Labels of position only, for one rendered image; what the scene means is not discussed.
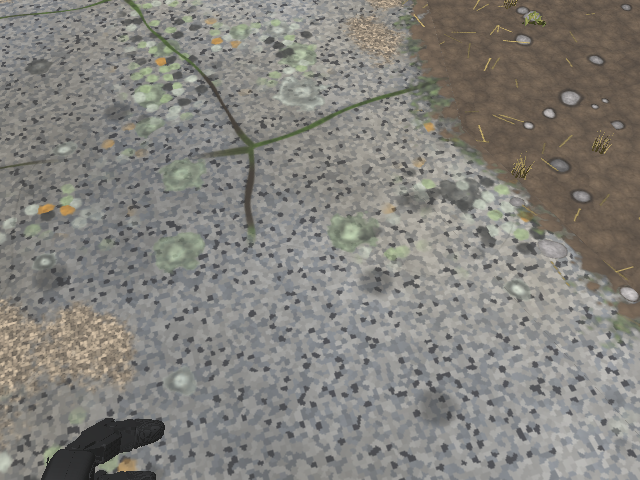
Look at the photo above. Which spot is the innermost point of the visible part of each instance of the left robot hand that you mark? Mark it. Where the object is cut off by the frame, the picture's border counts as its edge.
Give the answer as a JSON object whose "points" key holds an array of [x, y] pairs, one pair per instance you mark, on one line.
{"points": [[100, 443]]}

